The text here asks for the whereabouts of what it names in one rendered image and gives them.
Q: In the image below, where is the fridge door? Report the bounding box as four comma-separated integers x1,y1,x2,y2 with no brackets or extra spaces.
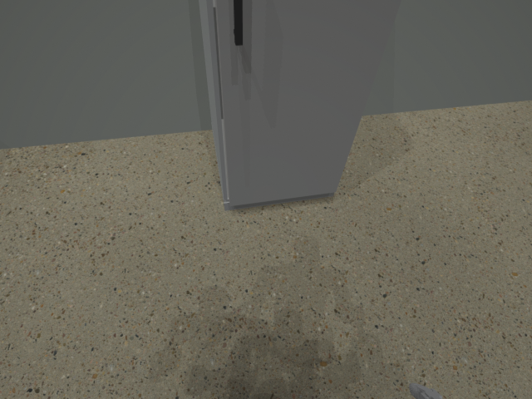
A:
215,0,401,206

